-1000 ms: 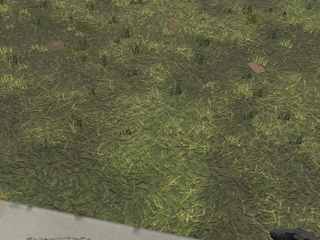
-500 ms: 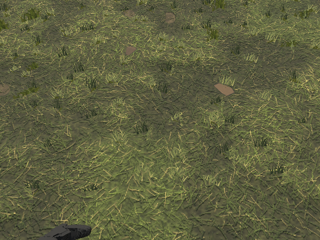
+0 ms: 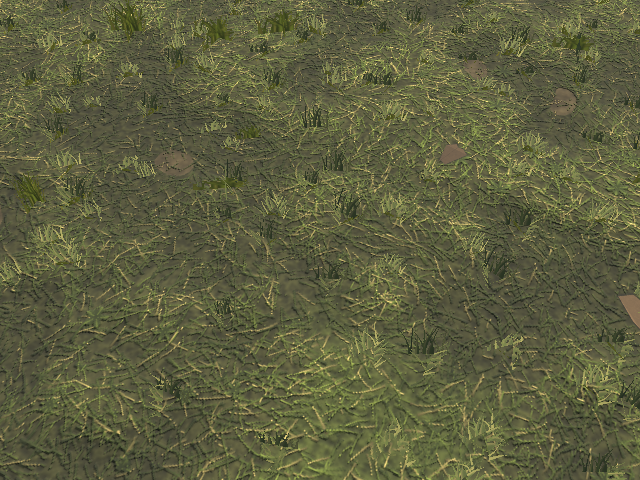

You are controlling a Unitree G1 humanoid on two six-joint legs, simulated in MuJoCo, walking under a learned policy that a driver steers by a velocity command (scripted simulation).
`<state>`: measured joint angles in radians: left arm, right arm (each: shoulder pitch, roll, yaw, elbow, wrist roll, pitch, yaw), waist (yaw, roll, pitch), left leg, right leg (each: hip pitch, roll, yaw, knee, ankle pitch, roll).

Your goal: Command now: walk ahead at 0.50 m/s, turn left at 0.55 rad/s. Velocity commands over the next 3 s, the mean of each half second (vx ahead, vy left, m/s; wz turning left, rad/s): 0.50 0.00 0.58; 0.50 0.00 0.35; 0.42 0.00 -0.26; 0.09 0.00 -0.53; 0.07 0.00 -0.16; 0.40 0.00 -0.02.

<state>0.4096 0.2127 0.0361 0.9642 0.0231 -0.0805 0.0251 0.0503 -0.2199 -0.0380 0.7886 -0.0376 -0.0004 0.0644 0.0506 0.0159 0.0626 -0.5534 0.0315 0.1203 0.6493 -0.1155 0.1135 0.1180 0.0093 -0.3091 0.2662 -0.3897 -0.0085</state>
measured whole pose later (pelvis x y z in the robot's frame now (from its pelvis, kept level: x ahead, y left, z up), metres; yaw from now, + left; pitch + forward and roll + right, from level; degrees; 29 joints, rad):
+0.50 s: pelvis +0.27 +0.03 +0.01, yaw +18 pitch +2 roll +0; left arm 0.03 0.25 0.03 0.73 0.03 -0.02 -0.03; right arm 0.44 -0.27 -0.07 0.88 -0.01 -0.04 0.00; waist -0.10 -0.04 0.04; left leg 0.01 -0.15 -0.17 0.29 -0.31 0.12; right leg -0.63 -0.06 0.03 0.68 -0.05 0.04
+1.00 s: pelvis +0.52 +0.10 +0.01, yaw +28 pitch +1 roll -2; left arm 0.44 0.24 0.04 0.93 0.01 -0.08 -0.02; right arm 0.07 -0.25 -0.01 0.75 -0.04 -0.03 0.05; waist 0.08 0.04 0.02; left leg -0.55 0.06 0.01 0.64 -0.12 0.03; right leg -0.01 0.03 -0.09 0.24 -0.26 -0.02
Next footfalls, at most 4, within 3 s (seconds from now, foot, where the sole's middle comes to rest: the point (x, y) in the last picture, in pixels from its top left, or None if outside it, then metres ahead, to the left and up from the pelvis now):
0.06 left None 0.18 0.07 -0.77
0.60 right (355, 439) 0.53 -0.01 -0.77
1.08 left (216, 384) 0.64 0.29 -0.77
1.56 right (263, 279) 0.92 0.22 -0.77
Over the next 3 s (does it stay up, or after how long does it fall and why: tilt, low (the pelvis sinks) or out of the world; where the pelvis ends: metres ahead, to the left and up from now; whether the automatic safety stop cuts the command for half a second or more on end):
stays up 1.00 0.35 0.02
